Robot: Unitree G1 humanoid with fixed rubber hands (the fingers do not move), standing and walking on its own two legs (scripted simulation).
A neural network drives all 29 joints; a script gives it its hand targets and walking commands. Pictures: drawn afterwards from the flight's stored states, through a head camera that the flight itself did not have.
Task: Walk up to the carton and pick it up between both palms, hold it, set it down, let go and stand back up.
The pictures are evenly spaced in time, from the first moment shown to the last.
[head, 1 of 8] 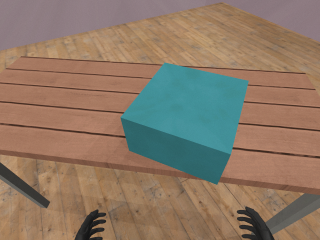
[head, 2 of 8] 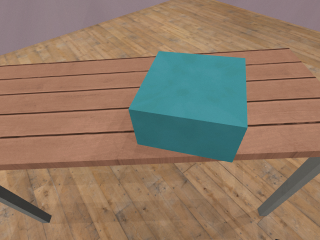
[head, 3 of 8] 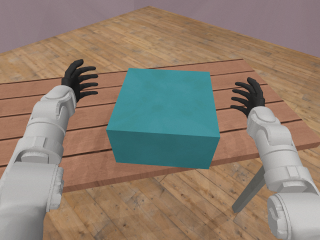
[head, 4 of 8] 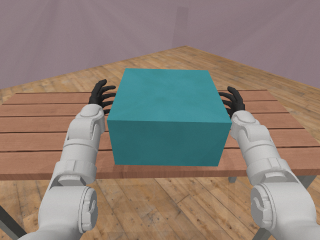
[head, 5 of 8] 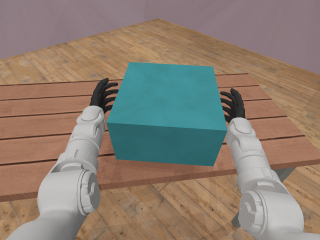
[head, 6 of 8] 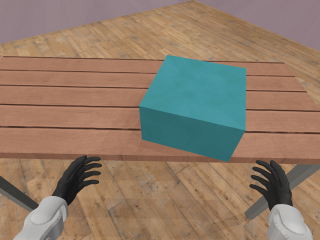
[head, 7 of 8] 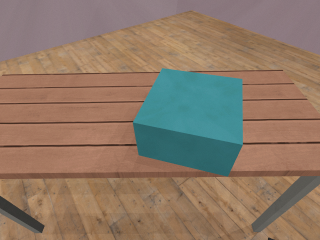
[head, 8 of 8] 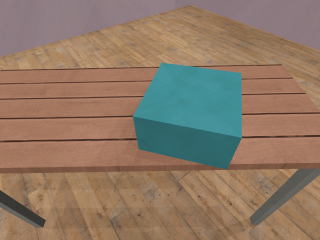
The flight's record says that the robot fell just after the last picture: no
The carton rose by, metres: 0.16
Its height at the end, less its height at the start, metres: +0.00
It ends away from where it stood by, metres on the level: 0.01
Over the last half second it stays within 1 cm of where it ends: yes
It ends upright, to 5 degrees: yes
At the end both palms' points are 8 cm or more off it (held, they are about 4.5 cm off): yes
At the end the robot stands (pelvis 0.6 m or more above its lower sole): yes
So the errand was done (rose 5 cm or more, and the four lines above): yes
